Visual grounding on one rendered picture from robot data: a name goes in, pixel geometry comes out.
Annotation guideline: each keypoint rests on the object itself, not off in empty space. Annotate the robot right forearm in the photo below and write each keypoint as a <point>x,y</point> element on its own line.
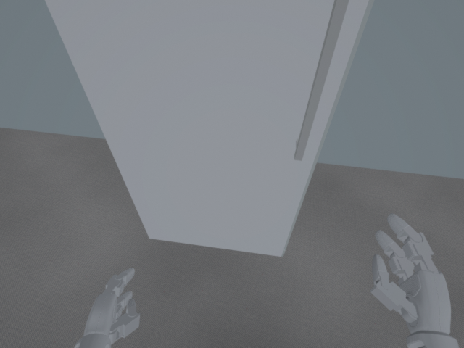
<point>431,339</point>

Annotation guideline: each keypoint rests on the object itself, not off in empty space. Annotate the fridge door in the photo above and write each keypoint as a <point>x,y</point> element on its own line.
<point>201,103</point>

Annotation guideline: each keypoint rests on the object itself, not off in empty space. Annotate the robot left forearm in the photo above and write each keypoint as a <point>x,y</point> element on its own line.
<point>94,340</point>

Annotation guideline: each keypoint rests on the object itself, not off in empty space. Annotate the right robot hand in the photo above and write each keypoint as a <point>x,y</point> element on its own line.
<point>430,308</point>

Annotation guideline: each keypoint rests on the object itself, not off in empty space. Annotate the handle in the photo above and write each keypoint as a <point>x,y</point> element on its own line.
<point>329,44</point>

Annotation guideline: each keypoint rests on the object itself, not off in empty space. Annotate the left robot hand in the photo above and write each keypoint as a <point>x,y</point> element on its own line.
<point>106,316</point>

